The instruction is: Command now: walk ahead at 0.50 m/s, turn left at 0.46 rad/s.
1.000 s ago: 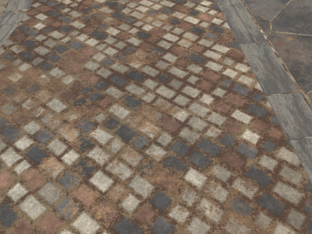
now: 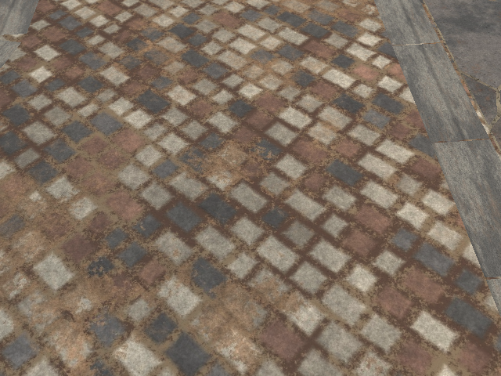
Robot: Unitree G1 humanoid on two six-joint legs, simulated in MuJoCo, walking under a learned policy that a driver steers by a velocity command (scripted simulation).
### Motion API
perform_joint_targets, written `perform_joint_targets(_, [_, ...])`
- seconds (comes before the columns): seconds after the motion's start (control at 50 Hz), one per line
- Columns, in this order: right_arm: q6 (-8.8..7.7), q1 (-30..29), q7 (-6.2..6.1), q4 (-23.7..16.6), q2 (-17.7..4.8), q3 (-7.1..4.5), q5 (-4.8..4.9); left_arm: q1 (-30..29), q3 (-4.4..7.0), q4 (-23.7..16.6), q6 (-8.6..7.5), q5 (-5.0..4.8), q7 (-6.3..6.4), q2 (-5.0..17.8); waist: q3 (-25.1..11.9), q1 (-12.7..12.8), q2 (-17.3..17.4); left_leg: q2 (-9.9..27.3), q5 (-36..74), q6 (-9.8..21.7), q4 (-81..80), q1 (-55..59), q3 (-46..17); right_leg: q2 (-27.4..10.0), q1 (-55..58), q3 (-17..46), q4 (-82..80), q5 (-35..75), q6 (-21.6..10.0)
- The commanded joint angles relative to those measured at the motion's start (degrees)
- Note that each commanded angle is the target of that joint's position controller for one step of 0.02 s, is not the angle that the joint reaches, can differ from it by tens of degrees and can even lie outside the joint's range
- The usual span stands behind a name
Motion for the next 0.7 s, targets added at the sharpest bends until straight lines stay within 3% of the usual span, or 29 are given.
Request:
perform_joint_targets(0.02, [-0.13, -0.86, 0.26, -5.07, -4.65, -1.30, -0.30, 11.69, 2.04, 0.60, 0.22, -0.54, 0.32, 6.23, -8.00, 5.57, -2.53, 5.06, 5.74, 1.24, 18.56, -25.96, -1.82, -20.51, 25.49, 26.16, -19.07, -7.96, -7.10])
perform_joint_targets(0.06, [1.12, -2.04, 1.26, -5.63, -3.52, -1.58, -1.75, 11.66, 1.47, 1.87, -0.39, -0.87, 0.84, 4.36, -4.23, 3.40, -5.23, 7.25, 8.34, 0.48, 14.91, -23.14, -1.48, -16.20, 18.26, 16.03, -21.53, -1.43, -4.40])
perform_joint_targets(0.1, [2.52, -2.43, 2.03, -6.19, -2.39, -1.59, -2.06, 14.16, 1.43, 3.05, -1.37, -1.36, 0.91, 4.21, -4.28, 2.54, -5.53, 7.45, 9.98, 0.00, 14.42, -22.72, -0.64, -15.51, 17.12, 11.31, -22.46, 4.65, -4.14])
perform_joint_targets(0.16, [3.51, -8.01, 2.88, -8.55, -2.32, -1.47, -2.25, 16.53, 1.78, 3.88, -2.19, -1.75, 0.88, 5.49, -2.73, 2.46, -4.89, 8.51, 15.22, -0.63, 12.43, -28.11, 0.21, -15.32, 18.16, 5.65, -24.04, 8.67, -4.36])
perform_joint_targets(0.28, [3.34, -20.72, 4.30, -13.35, -2.32, -0.44, -2.09, 20.12, 1.78, 4.96, -2.06, -1.45, 0.99, 6.54, 0.57, 4.50, -4.49, 7.80, 25.76, -1.44, -5.26, -29.40, 4.13, -13.80, 20.53, -3.55, -24.66, 14.03, -3.98])
perform_joint_targets(0.38, [3.17, -27.49, 4.88, -16.57, -3.09, -0.11, -2.53, 24.33, 2.31, 6.46, -0.90, -1.34, 1.73, 8.72, 1.91, 6.35, -4.72, 6.00, 20.93, 1.19, -15.25, -27.06, 8.86, -16.04, 28.78, -7.76, -21.78, 22.05, -3.65])
perform_joint_targets(0.44, [3.26, -23.71, 4.19, -16.21, -4.54, -0.85, -2.84, 24.09, 2.87, 6.73, 0.38, -1.23, 2.11, 11.04, -1.29, 4.15, -6.65, 0.95, 12.33, 4.23, -17.71, -19.37, 11.99, -16.26, 32.55, -10.68, -10.95, 45.71, -2.82])
perform_joint_targets(0.46, [3.03, -18.94, 3.85, -15.01, -5.47, -1.43, -2.77, 23.81, 3.11, 6.62, 1.03, -1.23, 2.07, 11.94, -4.18, 2.20, -6.77, -1.29, 10.16, 5.52, -19.11, -14.42, 12.41, -16.17, 32.95, -11.05, -3.06, 50.15, -2.77])
perform_joint_targets(0.48, [2.44, -11.24, 3.25, -12.70, -6.65, -2.27, -3.01, 22.98, 3.21, 6.11, 1.65, -1.51, 1.86, 12.46, -8.64, -1.19, -5.29, -3.22, 11.87, 7.04, -23.54, -4.43, 11.88, -15.55, 29.38, -11.92, 8.72, 46.39, -1.85])
perform_joint_targets(0.5, [2.03, -2.43, 2.35, -10.27, -11.14, -3.94, -3.79, 22.31, 2.89, 4.49, 1.80, -1.56, 1.65, 11.45, -14.35, -4.96, -0.35, 3.06, 7.89, 9.79, -27.01, 10.31, 1.47, -13.99, 17.27, -12.02, 25.36, 29.47, 0.19])
perform_joint_targets(0.52, [2.10, -4.48, 1.74, -11.43, -18.02, -5.33, -3.40, 23.56, 1.53, -0.04, 1.38, -1.88, 0.43, 4.15, -17.19, 0.16, 12.71, 20.25, 7.90, 17.32, -30.50, 27.22, -28.48, -3.02, -10.08, -8.94, 44.95, -23.31, 3.92])
perform_joint_targets(0.54, [2.98, -1.20, 1.40, -12.14, -18.27, -5.42, -1.96, 15.77, 2.44, -2.39, 0.63, -1.57, 0.10, 9.23, -18.72, -3.44, 4.33, 22.41, 8.78, 18.78, -37.76, 26.89, -39.89, -0.25, -17.08, 3.73, 49.90, -22.45, 4.15])
perform_joint_targets(0.56, [3.19, -4.20, 0.87, -11.09, -15.73, -4.69, -1.60, 12.48, 2.10, -3.35, -0.01, -2.35, -0.17, 8.29, -10.69, -1.53, 1.85, 21.39, 13.87, 16.69, -38.37, 21.29, -28.91, -3.97, -20.29, 5.24, 47.51, -15.08, 3.27])
perform_joint_targets(0.58, [2.78, -7.15, 0.76, -11.12, -11.98, -3.68, -1.11, 14.22, 1.72, -2.18, -0.53, -2.44, -0.07, 7.74, -6.58, 1.10, -0.70, 18.89, 21.97, 14.16, -39.19, 13.36, -22.53, -5.96, -16.41, 5.20, 41.48, -10.78, 2.86])
perform_joint_targets(0.6, [2.16, -9.95, 0.65, -11.44, -9.79, -2.99, -1.03, 15.36, 1.81, -1.01, -0.08, -1.67, 0.05, 7.56, -4.80, 3.40, -1.89, 15.76, 28.23, 11.94, -39.87, 8.10, -17.33, -7.19, -12.19, 5.48, 37.51, -9.61, 2.96])
perform_joint_targets(0.62, [1.44, -11.48, 0.52, -11.44, -7.68, -2.15, -0.73, 18.16, 1.60, 0.12, 1.10, -0.63, -0.10, 6.95, -5.28, 5.42, -1.24, 13.82, 32.13, 10.68, -40.90, 5.10, -13.10, -7.82, -8.02, 5.65, 34.94, -9.04, 3.30])
perform_joint_targets(0.64, [0.55, -11.08, 0.64, -11.04, -6.66, -1.59, -0.69, 19.77, 1.47, 1.07, 2.23, -0.19, -0.41, 6.32, -5.94, 6.02, -0.44, 13.00, 35.16, 9.97, -41.69, 3.59, -10.69, -7.87, -5.37, 5.41, 33.38, -8.86, 3.49])
perform_joint_targets(0.7, [-1.05, -6.92, 0.91, -8.79, -8.75, -1.79, -0.55, 17.38, 1.49, 0.90, 3.73, -0.63, -1.35, 5.93, -3.90, 5.70, 0.79, 11.64, 40.41, 7.73, -43.99, 3.17, -5.56, -7.57, -7.53, 4.34, 29.69, -4.48, 3.50])
Keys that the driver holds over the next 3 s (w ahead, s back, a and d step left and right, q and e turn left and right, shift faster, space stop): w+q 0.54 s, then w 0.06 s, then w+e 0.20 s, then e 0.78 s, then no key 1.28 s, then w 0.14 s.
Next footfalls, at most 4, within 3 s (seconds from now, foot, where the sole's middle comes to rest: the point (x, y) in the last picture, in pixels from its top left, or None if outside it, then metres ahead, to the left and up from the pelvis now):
0.50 left None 0.36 0.14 -0.76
1.02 right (210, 291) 0.67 0.12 -0.76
1.62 left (144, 306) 0.65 0.30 -0.76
2.02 right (216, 328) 0.57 0.10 -0.76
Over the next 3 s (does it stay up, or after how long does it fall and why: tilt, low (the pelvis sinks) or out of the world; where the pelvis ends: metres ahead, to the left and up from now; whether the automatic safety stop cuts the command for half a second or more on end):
stays up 0.58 0.20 0.02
